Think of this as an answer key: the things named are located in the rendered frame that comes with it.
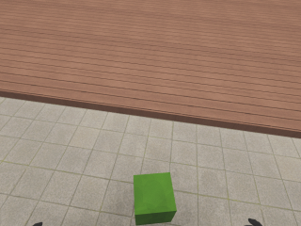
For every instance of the carton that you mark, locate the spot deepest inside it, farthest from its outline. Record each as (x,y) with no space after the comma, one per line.
(154,198)

